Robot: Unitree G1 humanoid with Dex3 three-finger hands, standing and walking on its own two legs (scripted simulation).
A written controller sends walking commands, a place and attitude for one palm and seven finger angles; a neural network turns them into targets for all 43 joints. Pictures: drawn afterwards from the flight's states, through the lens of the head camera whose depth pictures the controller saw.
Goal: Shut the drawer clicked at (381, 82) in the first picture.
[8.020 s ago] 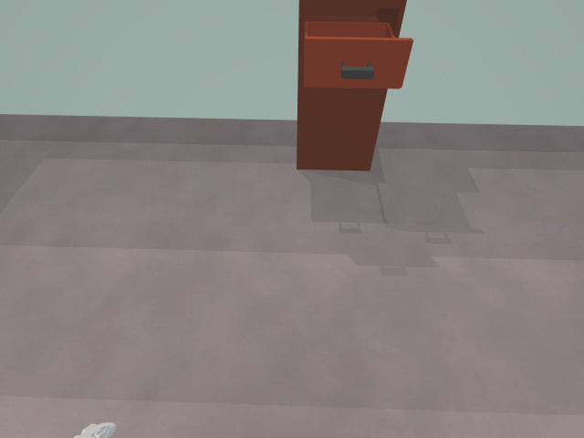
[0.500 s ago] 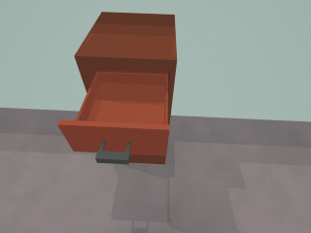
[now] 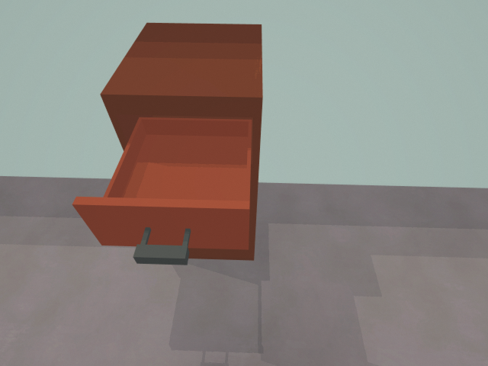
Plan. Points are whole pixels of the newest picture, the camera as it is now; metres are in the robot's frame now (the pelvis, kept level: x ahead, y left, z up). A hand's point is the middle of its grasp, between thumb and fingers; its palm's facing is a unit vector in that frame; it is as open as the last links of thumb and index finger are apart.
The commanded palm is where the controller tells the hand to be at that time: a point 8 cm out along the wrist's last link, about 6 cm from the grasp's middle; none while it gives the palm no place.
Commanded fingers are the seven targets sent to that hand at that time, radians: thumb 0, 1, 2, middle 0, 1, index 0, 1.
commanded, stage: look again from close up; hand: left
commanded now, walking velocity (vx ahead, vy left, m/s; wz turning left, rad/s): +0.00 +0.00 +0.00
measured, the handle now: (164, 243) +0.35 +0.19 -0.06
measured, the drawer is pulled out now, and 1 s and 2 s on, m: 0.29 0.29 0.29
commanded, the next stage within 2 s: shuffle to correct the standing spot in 0.12 s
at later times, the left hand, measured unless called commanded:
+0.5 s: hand out of the picture -0.02 +0.15 -0.19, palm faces +0.07 -0.99 -0.15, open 7.4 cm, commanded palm none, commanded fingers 0.00 0.90 0.90 -0.20 -0.30 -0.20 -0.30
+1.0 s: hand out of the picture +0.09 +0.19 -0.17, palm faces +0.08 -0.97 -0.24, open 7.3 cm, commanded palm none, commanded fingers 0.00 0.90 0.90 -0.20 -0.30 -0.20 -0.30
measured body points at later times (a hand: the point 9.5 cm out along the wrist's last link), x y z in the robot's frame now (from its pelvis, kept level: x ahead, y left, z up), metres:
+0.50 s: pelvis +0.02 -0.01 -0.01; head +0.02 +0.00 +0.44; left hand -0.03 +0.20 -0.17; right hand +0.00 -0.24 -0.16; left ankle -0.03 +0.10 -0.74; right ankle -0.01 -0.15 -0.74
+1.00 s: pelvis +0.05 +0.00 +0.00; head +0.08 +0.00 +0.45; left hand +0.09 +0.24 -0.15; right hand +0.07 -0.23 -0.16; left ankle -0.02 +0.09 -0.73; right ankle +0.01 -0.12 -0.74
